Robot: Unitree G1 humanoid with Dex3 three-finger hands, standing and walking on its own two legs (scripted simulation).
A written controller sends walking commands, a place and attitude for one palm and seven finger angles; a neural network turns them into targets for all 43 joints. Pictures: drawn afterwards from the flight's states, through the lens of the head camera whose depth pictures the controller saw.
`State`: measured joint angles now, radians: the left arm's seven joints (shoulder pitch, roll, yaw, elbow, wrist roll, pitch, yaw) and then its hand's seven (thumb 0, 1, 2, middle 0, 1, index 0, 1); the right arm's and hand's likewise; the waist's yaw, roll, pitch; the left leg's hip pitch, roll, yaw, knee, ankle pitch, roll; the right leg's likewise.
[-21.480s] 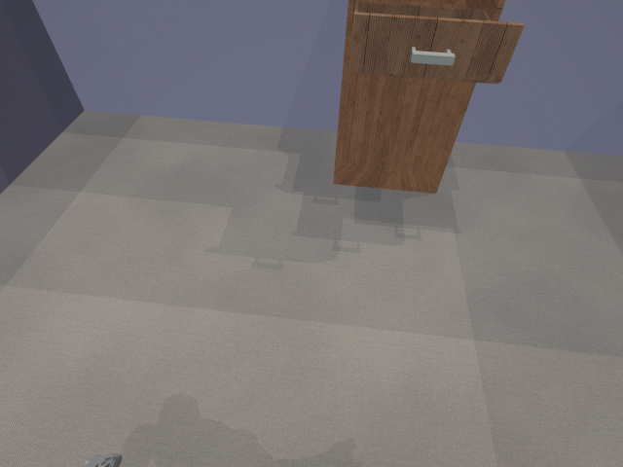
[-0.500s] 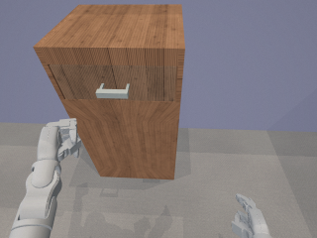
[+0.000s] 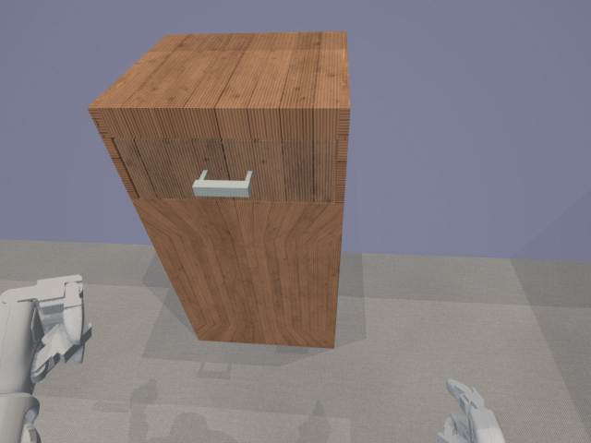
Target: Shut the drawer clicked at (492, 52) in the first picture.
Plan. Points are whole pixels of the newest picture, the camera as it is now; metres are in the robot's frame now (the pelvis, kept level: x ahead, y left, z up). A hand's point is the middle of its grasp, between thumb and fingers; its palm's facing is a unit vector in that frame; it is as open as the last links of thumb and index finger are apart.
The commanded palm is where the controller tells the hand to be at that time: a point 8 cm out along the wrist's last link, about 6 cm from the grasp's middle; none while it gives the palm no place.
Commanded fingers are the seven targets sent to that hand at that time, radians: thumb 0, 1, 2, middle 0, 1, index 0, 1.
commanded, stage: draw the hand back to the body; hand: left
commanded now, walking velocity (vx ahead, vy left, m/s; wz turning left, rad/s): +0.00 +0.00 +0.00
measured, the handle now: (224, 181) +0.60 +0.23 +0.02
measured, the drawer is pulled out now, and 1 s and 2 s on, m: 0.00 0.00 0.00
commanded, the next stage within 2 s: step back with the hand held close in 0.16 s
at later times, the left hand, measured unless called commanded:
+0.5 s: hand (78, 321) +0.19 +0.25 +0.15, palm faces +0.32 -0.82 -0.47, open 3.2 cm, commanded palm +0.13 +0.29 +0.17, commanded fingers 0.00 0.90 0.90 -1.40 -1.60 -1.40 -1.60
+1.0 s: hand (15, 399) +0.11 +0.27 +0.15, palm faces +0.33 -0.80 -0.50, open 3.2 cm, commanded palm +0.05 +0.31 +0.17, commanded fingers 0.00 0.90 0.90 -1.40 -1.60 -1.40 -1.60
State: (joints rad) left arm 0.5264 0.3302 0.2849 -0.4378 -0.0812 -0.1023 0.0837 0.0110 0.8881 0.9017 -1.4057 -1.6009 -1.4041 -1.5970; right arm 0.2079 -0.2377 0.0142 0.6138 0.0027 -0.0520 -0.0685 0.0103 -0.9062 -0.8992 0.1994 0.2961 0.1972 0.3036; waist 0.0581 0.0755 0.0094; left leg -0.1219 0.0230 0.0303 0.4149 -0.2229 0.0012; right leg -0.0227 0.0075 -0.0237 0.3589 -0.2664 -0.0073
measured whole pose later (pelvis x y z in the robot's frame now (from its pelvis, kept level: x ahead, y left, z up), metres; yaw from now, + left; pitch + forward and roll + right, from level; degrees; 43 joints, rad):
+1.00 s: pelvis -0.08 +0.03 -0.01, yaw +1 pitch +0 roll -2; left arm 0.64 0.40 0.38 -0.56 -0.04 -0.25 0.12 0.01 0.88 0.90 -1.41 -1.60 -1.40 -1.60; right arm 0.19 -0.22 -0.01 0.53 0.01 -0.02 -0.07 0.01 -0.91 -0.90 0.20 0.30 0.20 0.30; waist 0.00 0.04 0.04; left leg -0.39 0.01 0.02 0.51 -0.14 0.04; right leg -0.29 -0.01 -0.03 0.46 -0.19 0.03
